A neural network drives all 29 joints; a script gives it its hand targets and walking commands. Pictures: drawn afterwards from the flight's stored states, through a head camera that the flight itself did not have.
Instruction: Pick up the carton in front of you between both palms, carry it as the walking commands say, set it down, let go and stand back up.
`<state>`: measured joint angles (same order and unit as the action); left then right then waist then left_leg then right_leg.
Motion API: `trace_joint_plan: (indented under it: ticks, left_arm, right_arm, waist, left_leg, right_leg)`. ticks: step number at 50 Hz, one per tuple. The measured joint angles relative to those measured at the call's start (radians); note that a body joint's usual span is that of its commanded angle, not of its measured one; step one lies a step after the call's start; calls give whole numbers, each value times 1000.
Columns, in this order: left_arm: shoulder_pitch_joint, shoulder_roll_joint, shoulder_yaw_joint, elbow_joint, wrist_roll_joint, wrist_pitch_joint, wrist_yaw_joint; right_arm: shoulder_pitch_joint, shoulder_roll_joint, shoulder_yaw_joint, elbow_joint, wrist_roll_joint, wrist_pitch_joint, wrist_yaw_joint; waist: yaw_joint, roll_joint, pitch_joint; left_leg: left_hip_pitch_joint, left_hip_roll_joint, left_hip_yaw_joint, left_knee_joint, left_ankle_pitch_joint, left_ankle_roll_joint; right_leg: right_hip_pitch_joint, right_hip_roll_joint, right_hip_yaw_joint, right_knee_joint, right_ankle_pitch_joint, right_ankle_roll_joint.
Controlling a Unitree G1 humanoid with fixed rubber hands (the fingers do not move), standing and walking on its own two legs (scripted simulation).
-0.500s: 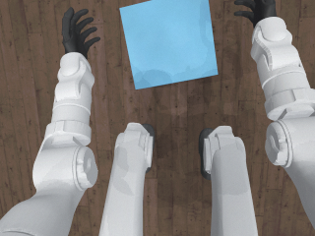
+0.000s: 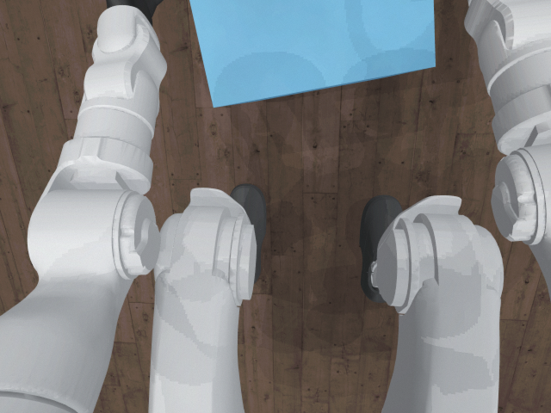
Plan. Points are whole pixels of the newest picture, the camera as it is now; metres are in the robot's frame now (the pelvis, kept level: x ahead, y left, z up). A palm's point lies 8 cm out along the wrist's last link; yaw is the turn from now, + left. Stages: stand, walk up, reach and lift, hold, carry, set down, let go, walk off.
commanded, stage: reach and lift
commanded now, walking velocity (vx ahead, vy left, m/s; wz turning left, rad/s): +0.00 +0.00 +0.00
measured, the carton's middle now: (305, 3) +0.52 +0.01 -0.25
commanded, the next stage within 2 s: none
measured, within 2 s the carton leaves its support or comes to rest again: leaves its support in 0.74 s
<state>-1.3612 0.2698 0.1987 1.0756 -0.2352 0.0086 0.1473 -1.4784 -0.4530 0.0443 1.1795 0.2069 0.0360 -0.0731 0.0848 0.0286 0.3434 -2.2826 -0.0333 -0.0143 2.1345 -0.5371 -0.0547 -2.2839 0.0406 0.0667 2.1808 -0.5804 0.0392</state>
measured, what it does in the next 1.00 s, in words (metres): stands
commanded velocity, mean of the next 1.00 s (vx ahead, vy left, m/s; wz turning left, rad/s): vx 0.00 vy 0.00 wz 0.00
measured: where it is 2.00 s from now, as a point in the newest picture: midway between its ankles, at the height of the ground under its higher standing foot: (310, 259)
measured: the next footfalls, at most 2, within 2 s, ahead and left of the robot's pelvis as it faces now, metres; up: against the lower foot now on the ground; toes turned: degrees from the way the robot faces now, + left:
none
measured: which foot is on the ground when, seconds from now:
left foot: down 0.00-1.00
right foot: down 0.00-1.00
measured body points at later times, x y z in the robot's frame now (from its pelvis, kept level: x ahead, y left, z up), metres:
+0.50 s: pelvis -0.01 -0.01 +0.00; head +0.36 -0.02 +0.25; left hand +0.53 +0.17 -0.18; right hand +0.56 -0.13 -0.19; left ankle +0.12 +0.13 -0.34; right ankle +0.10 -0.13 -0.34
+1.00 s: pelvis +0.00 +0.00 +0.02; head +0.30 -0.03 +0.36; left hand +0.50 +0.16 -0.07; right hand +0.53 -0.15 -0.08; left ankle +0.12 +0.13 -0.34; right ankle +0.10 -0.13 -0.34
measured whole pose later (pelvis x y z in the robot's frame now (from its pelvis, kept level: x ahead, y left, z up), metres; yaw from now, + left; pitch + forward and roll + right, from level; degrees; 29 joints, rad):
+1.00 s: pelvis +0.00 +0.00 +0.02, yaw -2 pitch +41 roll +2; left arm -1.05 0.04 0.43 0.68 -0.03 0.26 0.15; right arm -1.19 -0.18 -0.15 0.87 0.00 0.29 -0.10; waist 0.05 0.01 0.00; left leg -2.23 -0.10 -0.08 2.06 -0.54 -0.11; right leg -2.24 0.10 0.08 2.09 -0.56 0.06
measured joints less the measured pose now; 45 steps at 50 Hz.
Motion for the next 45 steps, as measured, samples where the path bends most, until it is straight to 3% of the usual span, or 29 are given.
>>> trace_joint_plan:
  ticks: [12, 21, 24, 30, 38, 40, 45]
  left_arm:
    - [40, -21, -12, 19, -3, -19, 5]
    - [-27, -41, -56, 33, -20, -11, -2]
    - [-51, -58, -11, 57, 7, -9, 26]
    - [-59, -76, 94, 41, 95, 46, 16]
    - [34, -101, 132, -92, 127, 135, -1]
    - [80, -125, 136, -156, 120, 152, 30]
    - [236, -185, 177, -339, 127, 200, 27]
  right_arm:
    - [22, 43, -8, 8, -19, -2, 0]
    - [-31, 80, 41, 31, -2, -2, -12]
    - [-56, 91, 23, 58, -30, 4, -34]
    - [-93, 113, -59, 101, -123, 56, -33]
    - [48, 154, -100, -56, -148, 124, -43]
    - [100, 169, -89, -119, -133, 145, -41]
    - [221, 212, -108, -274, -134, 206, -48]
  waist:
    - [-7, -19, -55]
    - [-3, -5, -22]
    - [-5, -3, -14]
    - [-7, -19, -19]
    - [-6, -16, -99]
    - [-5, -11, -130]
    - [-12, -1, -230]
  left_leg:
    - [-15, -3, -10, 9, -5, -16]
    - [-5, -3, -9, -10, 25, -16]
    - [0, -5, -10, -13, 28, -17]
    - [4, -8, -11, 1, 15, -22]
    - [-18, -23, -26, 28, -16, -32]
    - [-21, -36, -36, 26, -20, -39]
    - [-10, -64, -59, -3, -18, -58]
  right_leg:
    - [-21, -5, -11, 16, -6, -17]
    - [-12, -3, -10, -3, 25, -17]
    - [-7, -2, -10, -6, 27, -16]
    - [-7, 8, -6, 10, 19, -16]
    - [-26, 19, -9, 31, -10, -12]
    - [-28, 26, -7, 26, -12, -6]
    - [-14, 49, 1, -12, -2, 16]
